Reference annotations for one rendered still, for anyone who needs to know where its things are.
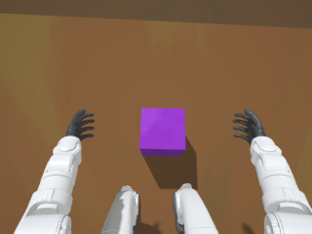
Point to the robot left forearm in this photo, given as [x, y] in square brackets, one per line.
[53, 196]

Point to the right robot foot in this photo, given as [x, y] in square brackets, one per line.
[178, 226]

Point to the carton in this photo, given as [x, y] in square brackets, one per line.
[162, 132]

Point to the left robot upper arm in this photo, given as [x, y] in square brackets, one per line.
[45, 224]

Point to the robot left thigh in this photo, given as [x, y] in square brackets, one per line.
[120, 219]

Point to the robot right forearm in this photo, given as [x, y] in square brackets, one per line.
[279, 189]

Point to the left robot hand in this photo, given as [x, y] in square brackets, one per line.
[74, 129]

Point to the right robot upper arm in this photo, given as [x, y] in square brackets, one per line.
[287, 223]

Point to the right robot hand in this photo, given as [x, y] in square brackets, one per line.
[254, 128]

